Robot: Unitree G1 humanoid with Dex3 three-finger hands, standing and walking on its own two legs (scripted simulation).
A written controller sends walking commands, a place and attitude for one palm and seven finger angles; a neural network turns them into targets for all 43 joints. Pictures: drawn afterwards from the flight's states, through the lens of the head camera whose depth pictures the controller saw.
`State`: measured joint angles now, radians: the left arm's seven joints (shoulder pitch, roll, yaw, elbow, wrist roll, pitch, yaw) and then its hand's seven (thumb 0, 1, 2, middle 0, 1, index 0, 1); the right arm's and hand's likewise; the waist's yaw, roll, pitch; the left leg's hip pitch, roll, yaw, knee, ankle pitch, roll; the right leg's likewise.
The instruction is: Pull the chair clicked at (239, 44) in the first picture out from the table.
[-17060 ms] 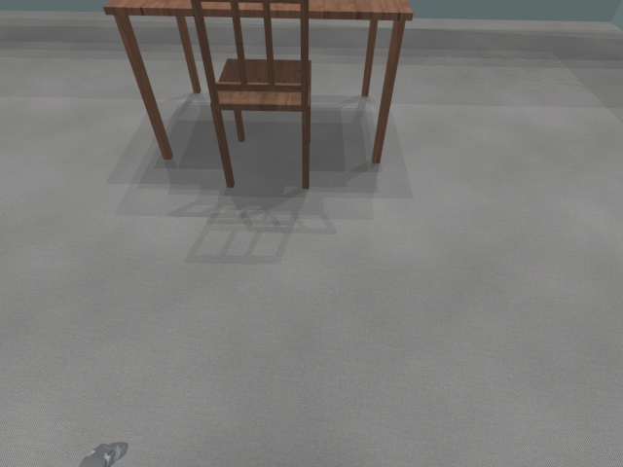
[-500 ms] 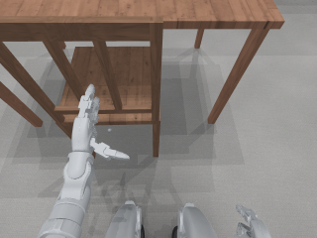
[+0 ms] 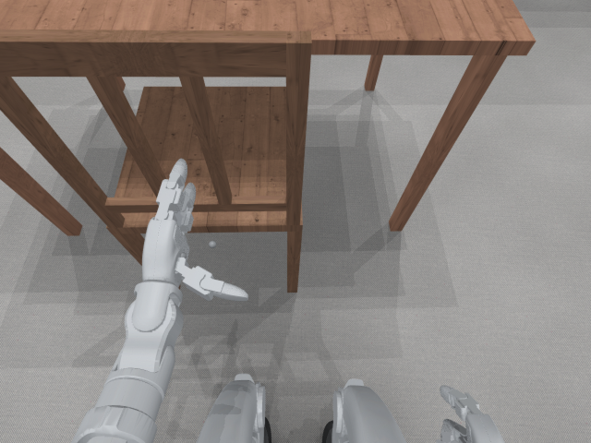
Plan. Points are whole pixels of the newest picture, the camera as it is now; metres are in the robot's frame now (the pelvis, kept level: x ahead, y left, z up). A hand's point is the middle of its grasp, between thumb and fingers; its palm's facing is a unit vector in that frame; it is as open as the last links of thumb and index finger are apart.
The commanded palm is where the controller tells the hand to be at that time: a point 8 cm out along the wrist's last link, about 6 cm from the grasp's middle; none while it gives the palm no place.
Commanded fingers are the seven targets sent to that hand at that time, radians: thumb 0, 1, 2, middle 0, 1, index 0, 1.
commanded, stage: aim the fingers beside a spindle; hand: left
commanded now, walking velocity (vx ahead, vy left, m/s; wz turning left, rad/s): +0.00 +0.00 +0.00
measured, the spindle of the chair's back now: (141, 150) +0.53 +0.25 +0.02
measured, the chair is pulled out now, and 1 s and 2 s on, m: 0.00 0.00 0.00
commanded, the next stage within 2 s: push the fingers through the gap in 0.40 s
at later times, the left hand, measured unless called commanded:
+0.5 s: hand (228, 242) +0.37 +0.10 +0.02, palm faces -0.03 -1.00 -0.02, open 16.9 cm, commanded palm +0.35 +0.17 +0.02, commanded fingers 0.00 -0.50 0.30 -0.06 -0.08 -0.06 -0.08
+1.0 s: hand (222, 209) +0.42 +0.11 +0.02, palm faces +0.04 -1.00 -0.02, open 16.9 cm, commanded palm +0.40 +0.17 +0.02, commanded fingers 0.00 -0.50 0.30 -0.06 -0.08 -0.06 -0.08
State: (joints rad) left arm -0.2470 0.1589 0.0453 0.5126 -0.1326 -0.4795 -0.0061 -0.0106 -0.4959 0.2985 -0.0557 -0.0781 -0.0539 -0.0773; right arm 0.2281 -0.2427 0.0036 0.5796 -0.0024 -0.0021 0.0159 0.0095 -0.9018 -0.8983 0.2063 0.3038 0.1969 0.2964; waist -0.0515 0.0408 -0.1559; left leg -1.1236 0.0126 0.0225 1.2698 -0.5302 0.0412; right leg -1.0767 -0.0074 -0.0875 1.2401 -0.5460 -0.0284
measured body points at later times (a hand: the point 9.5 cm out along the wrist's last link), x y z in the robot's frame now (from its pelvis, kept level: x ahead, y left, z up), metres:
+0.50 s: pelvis +0.00 -0.01 +0.00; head +0.11 +0.00 +0.43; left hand +0.37 +0.15 +0.02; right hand +0.13 -0.25 -0.12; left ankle +0.04 +0.09 -0.62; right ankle +0.02 -0.11 -0.62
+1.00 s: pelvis +0.00 -0.01 -0.01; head +0.12 +0.00 +0.43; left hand +0.41 +0.17 +0.02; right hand +0.10 -0.26 -0.12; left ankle +0.04 +0.09 -0.62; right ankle +0.02 -0.11 -0.62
